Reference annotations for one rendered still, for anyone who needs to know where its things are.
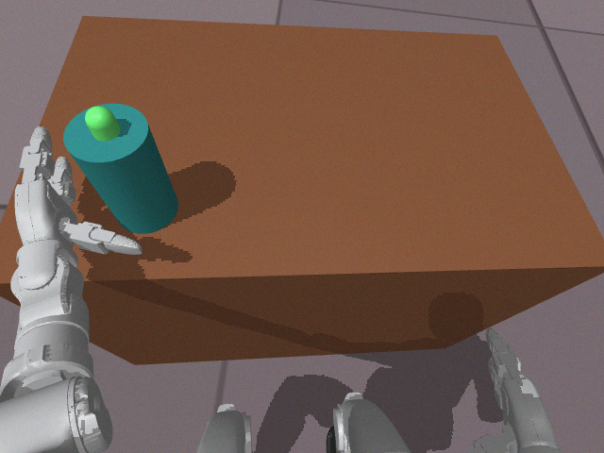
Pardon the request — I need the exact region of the left robot arm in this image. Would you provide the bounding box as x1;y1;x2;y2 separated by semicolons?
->
0;240;113;453

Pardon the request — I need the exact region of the right robot hand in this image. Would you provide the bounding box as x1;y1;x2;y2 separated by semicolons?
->
464;327;558;453

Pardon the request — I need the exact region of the left robot hand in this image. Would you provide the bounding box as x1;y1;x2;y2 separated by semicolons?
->
14;126;143;255

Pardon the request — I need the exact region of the bottle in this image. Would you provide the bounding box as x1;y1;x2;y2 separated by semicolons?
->
63;104;178;234

